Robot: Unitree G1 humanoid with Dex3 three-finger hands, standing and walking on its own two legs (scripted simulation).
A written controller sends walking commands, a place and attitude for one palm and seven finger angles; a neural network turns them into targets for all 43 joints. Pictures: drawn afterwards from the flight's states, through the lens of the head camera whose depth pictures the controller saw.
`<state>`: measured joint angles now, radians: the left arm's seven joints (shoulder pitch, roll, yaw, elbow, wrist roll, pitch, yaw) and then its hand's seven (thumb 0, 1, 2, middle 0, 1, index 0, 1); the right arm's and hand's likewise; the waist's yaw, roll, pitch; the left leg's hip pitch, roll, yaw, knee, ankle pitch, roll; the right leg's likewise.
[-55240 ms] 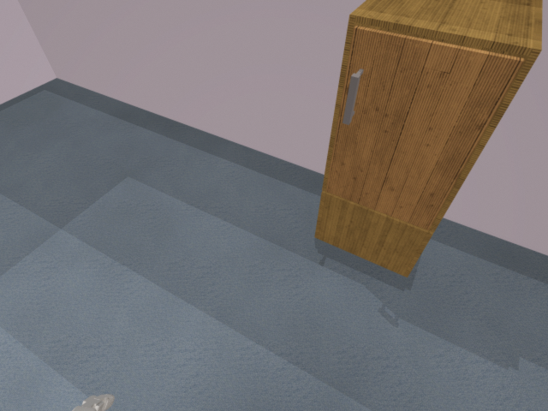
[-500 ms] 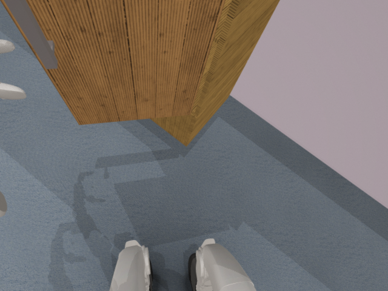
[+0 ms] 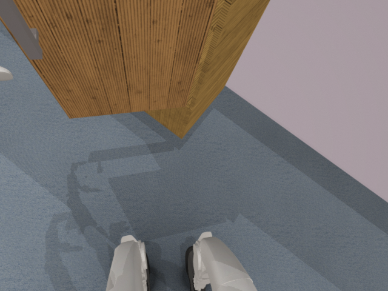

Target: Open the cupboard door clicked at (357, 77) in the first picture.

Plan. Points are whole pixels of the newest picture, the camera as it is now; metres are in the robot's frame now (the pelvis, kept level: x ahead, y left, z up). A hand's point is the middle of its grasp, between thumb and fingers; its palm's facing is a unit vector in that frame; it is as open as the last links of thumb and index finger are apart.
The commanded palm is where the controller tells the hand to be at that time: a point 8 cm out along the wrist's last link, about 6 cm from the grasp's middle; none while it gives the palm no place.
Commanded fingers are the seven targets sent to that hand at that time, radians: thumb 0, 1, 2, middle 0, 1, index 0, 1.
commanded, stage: slide the fingers in behind the handle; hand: left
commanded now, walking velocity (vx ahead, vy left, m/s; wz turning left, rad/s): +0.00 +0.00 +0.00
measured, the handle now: (16, 12) +0.58 +0.25 +0.09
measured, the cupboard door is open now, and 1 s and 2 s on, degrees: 48 46 46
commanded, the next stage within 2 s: move the hooked fingers beside the handle in 1.42 s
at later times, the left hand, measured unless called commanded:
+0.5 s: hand out of the picture +0.53 +0.28 +0.08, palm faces +0.14 -0.99 +0.00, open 14.5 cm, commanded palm +0.53 +0.29 +0.08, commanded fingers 0.00 -0.50 0.30 -0.30 -1.20 -0.30 -1.20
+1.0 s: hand (3, 42) +0.54 +0.27 +0.08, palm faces +0.19 -0.98 -0.01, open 15.3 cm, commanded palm +0.53 +0.25 +0.08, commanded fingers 0.00 -0.50 0.30 -0.30 -1.20 -0.30 -1.20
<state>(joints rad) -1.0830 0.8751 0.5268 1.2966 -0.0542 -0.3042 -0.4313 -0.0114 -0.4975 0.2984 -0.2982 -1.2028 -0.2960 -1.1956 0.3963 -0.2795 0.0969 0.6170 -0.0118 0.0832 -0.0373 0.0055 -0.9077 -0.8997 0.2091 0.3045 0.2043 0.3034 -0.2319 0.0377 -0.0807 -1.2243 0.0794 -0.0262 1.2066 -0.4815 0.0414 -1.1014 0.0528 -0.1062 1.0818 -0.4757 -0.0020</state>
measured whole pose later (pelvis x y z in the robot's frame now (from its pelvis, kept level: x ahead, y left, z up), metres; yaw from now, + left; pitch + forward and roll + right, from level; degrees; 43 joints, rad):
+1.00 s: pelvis +0.01 -0.01 +0.01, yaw +3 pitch +27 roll -7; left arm -1.06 0.64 0.36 1.25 -0.11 -0.37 -0.19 -0.01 -0.50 0.30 -0.30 -1.20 -0.02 -1.13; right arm 0.39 -0.26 0.05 0.69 -0.05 0.06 0.01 0.00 -0.91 -0.90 0.21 0.30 0.20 0.30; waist -0.18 0.03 -0.10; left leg -1.17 0.04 -0.06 1.17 -0.48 0.03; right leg -1.03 0.03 -0.14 1.05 -0.50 -0.01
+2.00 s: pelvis +0.01 +0.00 +0.01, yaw +1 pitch +25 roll -5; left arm -0.95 0.66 0.50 1.23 -0.06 -0.42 -0.26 -0.01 -0.50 0.30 -0.29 -1.20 -0.29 -1.19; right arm 0.41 -0.26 0.06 0.63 -0.03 0.09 0.00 0.01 -0.91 -0.90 0.21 0.30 0.20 0.30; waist -0.20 0.04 -0.10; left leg -1.11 0.07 0.00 1.15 -0.48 0.04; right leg -1.01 0.05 -0.07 1.06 -0.48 0.00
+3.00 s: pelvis +0.01 +0.00 +0.01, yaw +0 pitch +28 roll -7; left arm -1.00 0.82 0.55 1.27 -0.06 -0.32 -0.39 -0.01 -0.50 0.30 -0.30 -1.20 -0.30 -1.20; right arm 0.39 -0.28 0.08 0.62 -0.02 0.08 -0.03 0.01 -0.91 -0.90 0.21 0.30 0.20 0.30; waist -0.23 0.04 -0.09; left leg -1.18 0.07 -0.02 1.18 -0.49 0.05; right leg -1.06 0.05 -0.09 1.05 -0.48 0.01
